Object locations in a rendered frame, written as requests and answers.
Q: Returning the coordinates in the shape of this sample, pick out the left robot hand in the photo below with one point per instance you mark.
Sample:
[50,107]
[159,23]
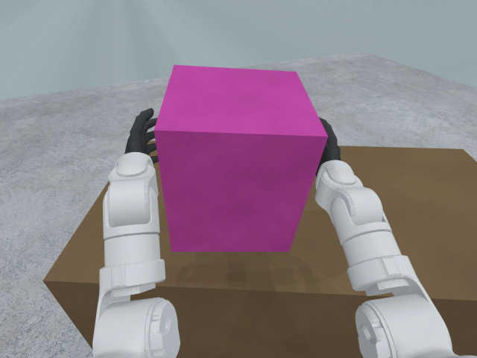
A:
[139,137]

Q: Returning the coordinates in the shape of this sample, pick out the left robot forearm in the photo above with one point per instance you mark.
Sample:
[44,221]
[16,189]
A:
[131,228]

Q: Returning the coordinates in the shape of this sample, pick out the pedestal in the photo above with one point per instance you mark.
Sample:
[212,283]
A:
[300,304]

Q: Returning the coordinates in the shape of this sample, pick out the carton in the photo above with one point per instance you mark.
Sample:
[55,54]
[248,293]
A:
[238,150]

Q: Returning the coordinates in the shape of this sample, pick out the right robot hand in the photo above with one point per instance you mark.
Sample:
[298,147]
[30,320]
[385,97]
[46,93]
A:
[331,150]

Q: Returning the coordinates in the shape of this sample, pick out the right robot forearm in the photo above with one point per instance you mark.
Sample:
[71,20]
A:
[376,265]

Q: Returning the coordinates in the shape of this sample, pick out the robot left upper arm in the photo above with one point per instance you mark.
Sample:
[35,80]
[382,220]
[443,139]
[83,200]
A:
[144,328]

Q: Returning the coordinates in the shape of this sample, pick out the robot right upper arm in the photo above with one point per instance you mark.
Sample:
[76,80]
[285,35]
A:
[404,326]

